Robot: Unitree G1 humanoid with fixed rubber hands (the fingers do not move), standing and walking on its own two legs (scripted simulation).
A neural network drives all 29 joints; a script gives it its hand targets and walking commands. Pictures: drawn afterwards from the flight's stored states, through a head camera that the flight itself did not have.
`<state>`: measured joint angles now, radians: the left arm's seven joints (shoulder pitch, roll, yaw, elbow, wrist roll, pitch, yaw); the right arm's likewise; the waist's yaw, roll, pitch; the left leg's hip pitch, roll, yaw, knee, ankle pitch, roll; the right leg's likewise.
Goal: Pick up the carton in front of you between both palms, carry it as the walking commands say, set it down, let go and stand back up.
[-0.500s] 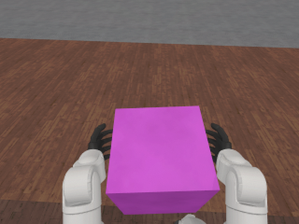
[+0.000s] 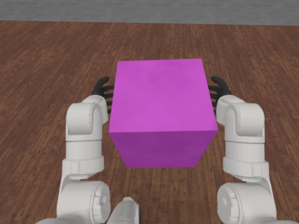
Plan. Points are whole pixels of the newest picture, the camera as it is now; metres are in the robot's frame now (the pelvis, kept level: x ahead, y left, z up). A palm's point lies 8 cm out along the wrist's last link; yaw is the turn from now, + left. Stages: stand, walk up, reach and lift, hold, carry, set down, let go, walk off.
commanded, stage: carry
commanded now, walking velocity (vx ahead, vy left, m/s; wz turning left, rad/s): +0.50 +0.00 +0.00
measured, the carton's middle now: (159, 119) +0.38 +0.01 +0.04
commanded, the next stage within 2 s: none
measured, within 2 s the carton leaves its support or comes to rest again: neither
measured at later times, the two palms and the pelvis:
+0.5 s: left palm (118, 40) +0.72 +0.16 +0.07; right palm (198, 40) +0.70 -0.14 +0.07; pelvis +0.34 +0.03 -0.03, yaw +0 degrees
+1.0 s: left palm (124, 9) +1.02 +0.18 +0.04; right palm (185, 7) +1.04 -0.12 +0.03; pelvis +0.66 +0.01 -0.07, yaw +0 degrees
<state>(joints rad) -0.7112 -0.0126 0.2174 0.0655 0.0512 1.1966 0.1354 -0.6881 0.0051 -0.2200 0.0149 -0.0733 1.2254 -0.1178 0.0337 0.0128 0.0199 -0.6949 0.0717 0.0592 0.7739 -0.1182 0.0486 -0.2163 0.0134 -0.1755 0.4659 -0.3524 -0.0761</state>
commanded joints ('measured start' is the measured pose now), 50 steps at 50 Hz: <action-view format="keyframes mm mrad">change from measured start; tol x32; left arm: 1 -659 -1042 -643 -32 -438 -3 -258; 50 -630 -1077 -697 -117 -480 -34 -270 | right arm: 1 -695 1039 660 -12 420 -29 201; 50 -616 1022 684 -90 358 -65 162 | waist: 1 47 -140 -398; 8 -102 327 -598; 32 44 -321 -676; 50 81 -114 -463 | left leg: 1 55 -61 79 -177 141 15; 6 611 -46 74 -349 222 37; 9 1052 309 -597 -319 304 242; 18 992 166 -213 -268 781 148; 28 777 18 -1 2 606 60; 32 -36 -158 -80 726 -537 -13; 50 12 -138 84 -220 226 17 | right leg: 1 358 -184 111 2 691 -98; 5 320 -151 35 255 795 -13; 9 -473 49 174 919 -216 32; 19 -574 -19 132 498 117 36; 29 107 2 56 -104 688 -20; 31 586 -361 514 177 1220 -144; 32 676 -451 733 94 818 -301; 34 458 -325 643 -10 448 -219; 50 441 -96 231 98 962 -60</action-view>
